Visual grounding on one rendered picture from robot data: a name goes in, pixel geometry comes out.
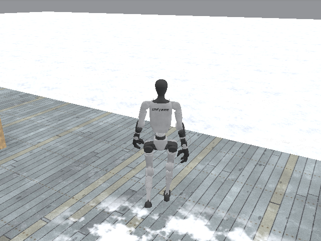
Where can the robot right shin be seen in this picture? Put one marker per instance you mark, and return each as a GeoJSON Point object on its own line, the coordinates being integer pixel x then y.
{"type": "Point", "coordinates": [169, 176]}

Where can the robot right hand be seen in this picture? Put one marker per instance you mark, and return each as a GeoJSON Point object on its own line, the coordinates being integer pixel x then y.
{"type": "Point", "coordinates": [186, 154]}

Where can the robot left forearm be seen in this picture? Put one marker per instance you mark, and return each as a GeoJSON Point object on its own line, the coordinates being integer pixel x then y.
{"type": "Point", "coordinates": [137, 132]}

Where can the robot left thigh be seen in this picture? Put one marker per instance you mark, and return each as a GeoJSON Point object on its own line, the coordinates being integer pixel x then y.
{"type": "Point", "coordinates": [148, 153]}

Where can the robot right forearm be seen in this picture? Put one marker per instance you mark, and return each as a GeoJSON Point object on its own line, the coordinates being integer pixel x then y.
{"type": "Point", "coordinates": [183, 139]}

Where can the robot right upper arm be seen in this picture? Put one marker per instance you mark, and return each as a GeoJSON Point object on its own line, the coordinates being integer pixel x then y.
{"type": "Point", "coordinates": [178, 115]}

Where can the robot left hand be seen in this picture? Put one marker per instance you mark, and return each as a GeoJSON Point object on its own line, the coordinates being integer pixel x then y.
{"type": "Point", "coordinates": [139, 141]}

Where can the robot left upper arm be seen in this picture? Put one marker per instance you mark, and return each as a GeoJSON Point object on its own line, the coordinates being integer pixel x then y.
{"type": "Point", "coordinates": [142, 113]}

